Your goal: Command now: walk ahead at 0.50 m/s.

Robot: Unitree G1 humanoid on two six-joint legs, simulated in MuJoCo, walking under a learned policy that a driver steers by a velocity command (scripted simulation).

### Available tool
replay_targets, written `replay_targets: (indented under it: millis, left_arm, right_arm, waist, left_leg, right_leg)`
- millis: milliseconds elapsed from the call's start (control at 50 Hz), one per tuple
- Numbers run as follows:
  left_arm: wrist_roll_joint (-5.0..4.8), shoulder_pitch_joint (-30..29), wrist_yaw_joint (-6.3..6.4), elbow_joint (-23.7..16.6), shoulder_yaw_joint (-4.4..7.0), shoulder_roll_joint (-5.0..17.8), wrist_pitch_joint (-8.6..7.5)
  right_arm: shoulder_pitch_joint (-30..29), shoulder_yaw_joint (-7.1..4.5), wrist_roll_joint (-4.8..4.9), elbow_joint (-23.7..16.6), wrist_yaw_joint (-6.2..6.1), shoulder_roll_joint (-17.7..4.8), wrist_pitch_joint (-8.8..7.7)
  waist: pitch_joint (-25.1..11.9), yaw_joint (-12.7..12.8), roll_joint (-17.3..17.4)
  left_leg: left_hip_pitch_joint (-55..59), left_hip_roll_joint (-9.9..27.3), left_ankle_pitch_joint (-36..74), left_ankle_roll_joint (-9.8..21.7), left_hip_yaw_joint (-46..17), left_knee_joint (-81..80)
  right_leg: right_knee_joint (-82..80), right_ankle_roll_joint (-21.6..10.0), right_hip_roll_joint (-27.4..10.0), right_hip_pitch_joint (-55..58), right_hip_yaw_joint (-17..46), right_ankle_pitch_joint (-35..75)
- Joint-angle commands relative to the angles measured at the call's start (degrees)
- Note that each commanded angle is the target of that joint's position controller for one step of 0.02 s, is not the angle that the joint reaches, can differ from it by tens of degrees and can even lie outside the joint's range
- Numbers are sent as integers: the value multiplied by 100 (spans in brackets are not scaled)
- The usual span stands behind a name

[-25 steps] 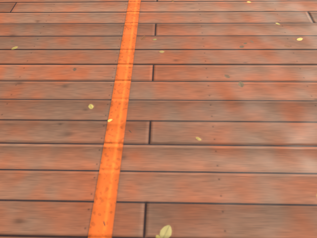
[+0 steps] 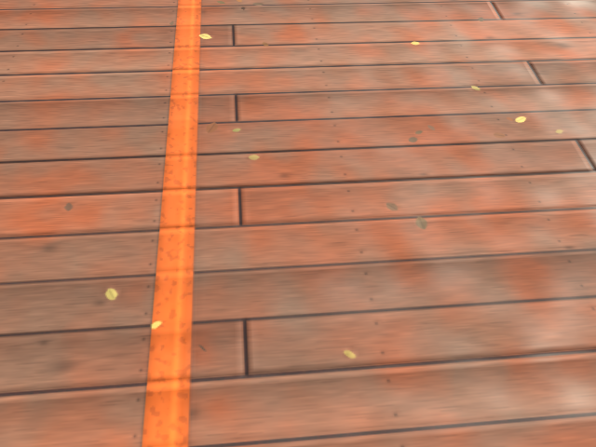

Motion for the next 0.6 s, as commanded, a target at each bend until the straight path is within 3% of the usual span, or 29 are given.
replay_targets:
  millis: [20,80,140,180,200,220,240,260,280,300,320,340,400,460,520,600]
  left_arm:
    - [-20,-507,-63,-428,-3,152,-111]
    - [-64,-995,-158,-600,-21,163,-158]
    - [-70,-1191,-259,-733,-5,252,-199]
    - [-57,-876,-281,-667,56,405,-209]
    - [-44,-368,-262,-525,137,545,-210]
    - [-27,508,-210,-251,276,808,-203]
    - [28,1522,-142,-63,384,1216,-169]
    - [62,1540,-171,15,421,1492,-153]
    - [8,1390,-171,-78,266,899,-154]
    - [38,915,-152,-152,194,733,-162]
    - [57,551,-160,-185,158,638,-166]
    - [55,299,-179,-184,125,489,-168]
    - [128,41,-182,-41,65,340,-233]
    - [125,-152,-100,121,100,533,-190]
    - [112,53,-42,349,115,651,-81]
    - [62,54,-26,597,76,616,47]
  right_arm:
    - [-83,-218,50,-264,-77,-1003,-56]
    - [256,-231,79,-70,-92,-1053,27]
    - [352,-266,105,58,-130,-1098,130]
    - [245,-301,107,68,-158,-1178,179]
    - [119,-308,104,50,-169,-1210,211]
    - [86,-257,73,13,-180,-1093,237]
    - [169,-131,-68,-138,-193,-814,221]
    - [918,53,-28,-150,-130,-119,100]
    - [539,-85,77,-63,-102,-799,-6]
    - [76,-163,199,-198,-87,-1018,-65]
    - [-151,-152,159,-227,-119,-946,-68]
    - [-269,-182,68,-233,-147,-899,-23]
    - [63,-130,30,-130,-188,-506,210]
    - [-216,-67,-42,-229,-228,-354,303]
    - [-637,-77,-23,-277,-211,-439,330]
    - [-991,-136,-40,-349,-207,-561,365]
  waist:
    - [194,-14,569]
    - [336,-182,546]
    - [351,-109,599]
    - [123,134,717]
    - [-204,449,753]
    - [-796,850,641]
    - [-1678,1151,-47]
    - [-2218,654,-1531]
    - [-1945,904,-788]
    - [-1183,819,-517]
    - [-827,622,3]
    - [-552,471,159]
    - [-566,90,-111]
    - [-572,47,-230]
    - [-689,263,-214]
    - [-483,312,-179]
  left_leg:
    - [-199,1385,1251,739,-650,-669]
    - [292,1595,1229,750,-699,-525]
    - [905,1865,1699,664,-787,-172]
    - [1104,1894,2716,553,-760,274]
    - [1045,1759,3637,460,-623,878]
    - [630,1456,3851,297,-408,1930]
    - [-617,1087,2098,103,-180,3735]
    - [-2824,-52,-2103,-261,-383,5519]
    - [-3320,194,-2464,-241,-1080,6092]
    - [-3474,416,-2083,-237,-972,6151]
    - [-3259,689,-1716,-313,-776,5925]
    - [-3073,834,-1519,-391,-697,5591]
    - [-2152,954,-1094,-577,-629,4788]
    - [-1832,935,-401,-686,-509,3525]
    - [-1552,826,429,-679,-427,2727]
    - [-1329,774,360,-517,-467,2010]
  right_leg:
    - [-950,14,125,212,-174,833]
    - [-1453,-63,240,115,-204,841]
    - [-1752,-265,315,30,-157,330]
    - [-1852,-431,491,591,-286,-97]
    - [-1971,-563,679,1370,-464,-113]
    - [-1984,-750,701,2698,-490,83]
    - [-1747,-1121,-383,4496,750,259]
    - [-2404,-2042,-1548,6096,3435,-326]
    - [-2682,-1879,-1444,5839,3454,-118]
    - [-2676,-1713,-1306,5072,2455,1014]
    - [-2688,-1609,-1065,4331,1740,2188]
    - [-2787,-1542,-862,3746,1261,2784]
    - [-3121,-1514,-570,2821,528,3510]
    - [-3189,-1461,-366,2537,-1,3672]
    - [-3200,-1350,-315,2692,-119,3171]
    - [-3004,-1266,-434,2763,127,1834]
Velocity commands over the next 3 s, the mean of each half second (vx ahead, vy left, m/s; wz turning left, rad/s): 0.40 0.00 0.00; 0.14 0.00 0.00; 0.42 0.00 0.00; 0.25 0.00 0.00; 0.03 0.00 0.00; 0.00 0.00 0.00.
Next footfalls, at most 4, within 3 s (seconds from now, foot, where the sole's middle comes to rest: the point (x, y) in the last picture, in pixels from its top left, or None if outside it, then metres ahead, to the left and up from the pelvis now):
0.22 right None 0.32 -0.15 -0.79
0.64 left None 0.42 0.08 -0.79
1.42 left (241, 368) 0.68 0.10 -0.79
1.88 right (330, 301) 0.86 -0.13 -0.79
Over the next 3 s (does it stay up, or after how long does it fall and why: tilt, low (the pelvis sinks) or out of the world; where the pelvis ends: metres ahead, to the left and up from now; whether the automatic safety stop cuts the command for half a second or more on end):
stays up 0.78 0.00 -0.01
